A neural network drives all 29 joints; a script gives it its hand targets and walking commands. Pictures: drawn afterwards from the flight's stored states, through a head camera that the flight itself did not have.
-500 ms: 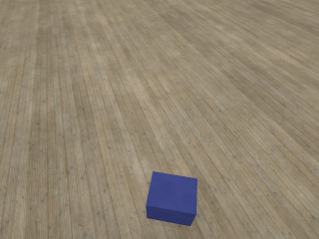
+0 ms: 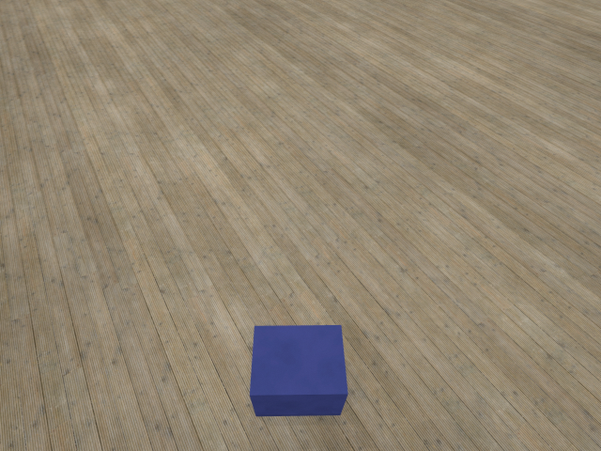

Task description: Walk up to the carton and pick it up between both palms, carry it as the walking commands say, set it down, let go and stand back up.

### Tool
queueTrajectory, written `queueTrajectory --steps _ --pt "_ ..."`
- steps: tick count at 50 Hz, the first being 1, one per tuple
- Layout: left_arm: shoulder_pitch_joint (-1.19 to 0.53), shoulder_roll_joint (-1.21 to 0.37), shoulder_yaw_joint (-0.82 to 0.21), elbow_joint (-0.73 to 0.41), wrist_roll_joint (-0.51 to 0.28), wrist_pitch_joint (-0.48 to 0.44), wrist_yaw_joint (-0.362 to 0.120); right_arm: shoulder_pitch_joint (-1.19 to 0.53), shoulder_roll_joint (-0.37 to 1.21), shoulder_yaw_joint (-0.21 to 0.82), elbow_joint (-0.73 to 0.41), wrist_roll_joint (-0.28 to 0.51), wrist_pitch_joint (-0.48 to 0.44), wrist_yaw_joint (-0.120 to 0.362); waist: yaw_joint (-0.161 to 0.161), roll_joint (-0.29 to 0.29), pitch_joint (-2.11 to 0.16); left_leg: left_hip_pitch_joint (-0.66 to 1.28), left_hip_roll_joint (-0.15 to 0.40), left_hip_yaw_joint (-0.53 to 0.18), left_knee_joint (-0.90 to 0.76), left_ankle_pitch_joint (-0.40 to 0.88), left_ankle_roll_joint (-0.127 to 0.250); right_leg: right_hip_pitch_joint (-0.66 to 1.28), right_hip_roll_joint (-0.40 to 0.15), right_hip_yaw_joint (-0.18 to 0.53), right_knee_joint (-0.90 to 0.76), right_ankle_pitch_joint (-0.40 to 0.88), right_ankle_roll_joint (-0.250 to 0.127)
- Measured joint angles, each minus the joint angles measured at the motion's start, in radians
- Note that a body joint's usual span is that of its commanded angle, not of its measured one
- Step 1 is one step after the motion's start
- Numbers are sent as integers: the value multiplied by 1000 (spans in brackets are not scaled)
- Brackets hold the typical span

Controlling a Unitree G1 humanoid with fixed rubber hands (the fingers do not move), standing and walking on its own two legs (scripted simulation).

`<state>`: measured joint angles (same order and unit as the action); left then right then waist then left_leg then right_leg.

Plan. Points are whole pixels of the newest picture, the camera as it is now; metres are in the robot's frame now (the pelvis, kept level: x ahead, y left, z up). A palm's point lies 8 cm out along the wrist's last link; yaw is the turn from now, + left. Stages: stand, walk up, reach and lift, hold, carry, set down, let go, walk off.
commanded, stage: walk up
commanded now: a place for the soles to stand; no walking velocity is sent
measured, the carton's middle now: (298, 371) +0.45 +0.01 -0.65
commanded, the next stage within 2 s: reach and lift in 1.90 s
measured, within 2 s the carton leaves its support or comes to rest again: neither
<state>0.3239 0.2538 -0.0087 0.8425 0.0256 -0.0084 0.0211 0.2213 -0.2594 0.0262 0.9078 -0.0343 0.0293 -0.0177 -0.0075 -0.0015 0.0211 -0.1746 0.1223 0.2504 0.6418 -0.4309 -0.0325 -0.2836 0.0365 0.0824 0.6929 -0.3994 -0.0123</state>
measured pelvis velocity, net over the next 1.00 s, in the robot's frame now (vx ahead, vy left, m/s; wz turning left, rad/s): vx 0.00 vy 0.02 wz -0.08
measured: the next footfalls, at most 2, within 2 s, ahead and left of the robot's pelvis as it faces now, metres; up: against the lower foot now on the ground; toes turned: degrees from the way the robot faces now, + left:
none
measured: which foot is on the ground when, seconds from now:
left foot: down 0.00-1.00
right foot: down 0.00-1.00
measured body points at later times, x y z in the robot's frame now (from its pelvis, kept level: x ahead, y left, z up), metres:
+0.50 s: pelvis -0.02 +0.03 +0.02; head -0.02 +0.02 +0.47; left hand +0.05 +0.27 -0.12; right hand +0.02 -0.22 -0.13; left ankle +0.00 +0.13 -0.72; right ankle -0.01 -0.11 -0.72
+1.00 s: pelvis +0.00 +0.02 +0.02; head +0.00 +0.01 +0.47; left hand +0.06 +0.26 -0.12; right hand -0.01 -0.24 -0.13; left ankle +0.00 +0.14 -0.72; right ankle -0.01 -0.11 -0.72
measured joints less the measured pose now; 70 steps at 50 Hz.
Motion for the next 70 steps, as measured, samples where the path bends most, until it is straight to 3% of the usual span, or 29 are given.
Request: queueTrajectory --steps 5,7,8,9,10,12,16,26,44,70 --pt "8 -16 3 -18 1 -17 10 -3 -17 -1 -4 2 14 8 32 14 32 -84 -75 -143 151 -146 32 8 16 41 -28 38 3" --pt "15 -12 4 -13 -2 -5 12 -4 -8 4 -24 10 0 9 29 7 47 -101 -88 -163 84 -95 41 20 10 49 -66 64 15" --pt "14 -8 4 -10 -6 4 9 -1 -4 7 -37 14 -13 10 22 7 54 -96 -85 -169 8 -1 47 22 11 46 -75 72 20" --pt "12 -5 3 -8 -10 10 5 3 -2 7 -46 16 -26 11 17 11 62 -90 -77 -169 -39 150 45 18 15 41 -68 74 23" --pt "7 -1 4 -3 -13 17 0 3 5 8 -45 20 -31 10 18 3 70 -82 -79 -159 -47 187 50 13 12 43 -50 71 25" --pt "3 3 4 10 -15 28 -5 6 20 11 -27 26 -25 10 19 -14 57 -59 -88 -149 -69 96 67 8 -2 37 -41 53 20" --pt "-5 -13 -6 30 -9 23 -6 22 45 18 -4 27 -5 18 13 -24 31 -22 -93 -137 -103 142 48 70 -19 40 -134 113 34" --pt "-23 -28 -27 83 -12 -11 -6 47 29 9 42 31 -19 21 -2 1 18 0 -98 -135 -182 192 46 89 -24 40 -205 153 38" --pt "-21 -23 -35 139 -14 -15 -2 63 2 5 123 20 -20 11 -5 16 1 4 -71 -142 -186 184 22 98 1 32 -226 155 17" --pt "-55 -4 -36 131 -9 -8 9 59 14 7 124 21 -16 6 -9 -11 10 20 -90 -90 -146 117 45 80 -20 75 -154 89 42"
